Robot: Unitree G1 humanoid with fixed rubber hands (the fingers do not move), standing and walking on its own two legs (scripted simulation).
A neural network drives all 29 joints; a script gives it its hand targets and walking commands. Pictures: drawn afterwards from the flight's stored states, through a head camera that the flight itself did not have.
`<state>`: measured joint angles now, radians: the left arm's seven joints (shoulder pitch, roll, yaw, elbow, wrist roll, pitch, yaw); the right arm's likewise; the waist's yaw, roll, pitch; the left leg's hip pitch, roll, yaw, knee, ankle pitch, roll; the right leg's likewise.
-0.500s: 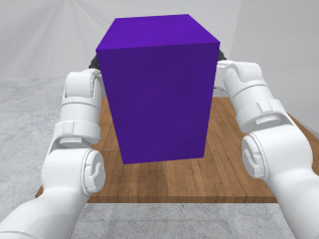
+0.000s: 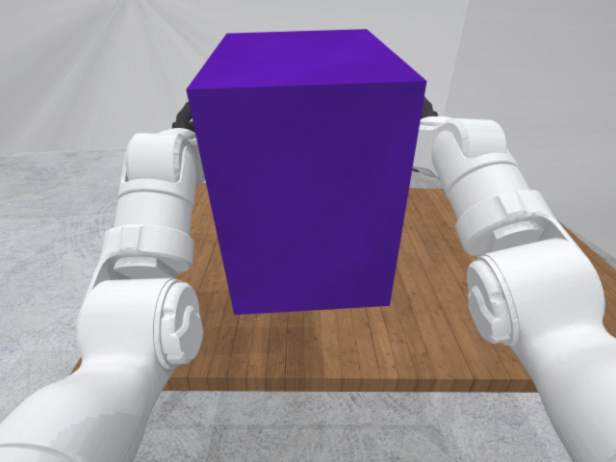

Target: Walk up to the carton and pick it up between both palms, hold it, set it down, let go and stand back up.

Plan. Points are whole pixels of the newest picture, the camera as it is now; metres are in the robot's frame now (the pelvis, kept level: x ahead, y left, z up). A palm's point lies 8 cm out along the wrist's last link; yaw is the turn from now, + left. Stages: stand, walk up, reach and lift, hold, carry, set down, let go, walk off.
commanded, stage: hold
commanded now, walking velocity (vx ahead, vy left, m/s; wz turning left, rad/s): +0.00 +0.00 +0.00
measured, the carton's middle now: (304, 163) +0.40 +0.01 +0.29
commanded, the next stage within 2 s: none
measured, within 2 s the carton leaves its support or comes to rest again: neither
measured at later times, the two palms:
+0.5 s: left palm (186, 158) +0.37 +0.15 +0.30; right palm (417, 145) +0.37 -0.13 +0.32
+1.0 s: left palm (189, 155) +0.38 +0.15 +0.31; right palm (420, 143) +0.37 -0.13 +0.33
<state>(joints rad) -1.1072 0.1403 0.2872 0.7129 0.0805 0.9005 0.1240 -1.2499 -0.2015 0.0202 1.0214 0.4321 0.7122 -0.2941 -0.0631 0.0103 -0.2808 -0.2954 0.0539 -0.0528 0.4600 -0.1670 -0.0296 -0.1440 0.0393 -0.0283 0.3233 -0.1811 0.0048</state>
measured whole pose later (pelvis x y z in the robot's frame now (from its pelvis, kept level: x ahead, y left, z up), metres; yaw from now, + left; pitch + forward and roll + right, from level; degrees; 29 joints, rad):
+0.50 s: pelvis +0.00 +0.00 +0.00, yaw +0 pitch +0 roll -3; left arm -1.06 0.13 0.28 0.65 0.08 0.92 0.13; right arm -1.22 -0.20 0.04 0.99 0.45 0.73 -0.30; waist -0.07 0.01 -0.28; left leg -0.29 0.05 -0.05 0.47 -0.18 -0.03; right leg -0.14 0.04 -0.03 0.32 -0.19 0.01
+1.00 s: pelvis +0.01 +0.00 +0.00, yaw +0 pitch +0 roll -3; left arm -1.06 0.13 0.28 0.64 0.08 0.92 0.13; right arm -1.23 -0.21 0.05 0.98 0.45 0.74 -0.30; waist -0.06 0.01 -0.28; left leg -0.29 0.05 -0.04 0.46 -0.18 -0.03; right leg -0.14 0.04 -0.02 0.32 -0.19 0.01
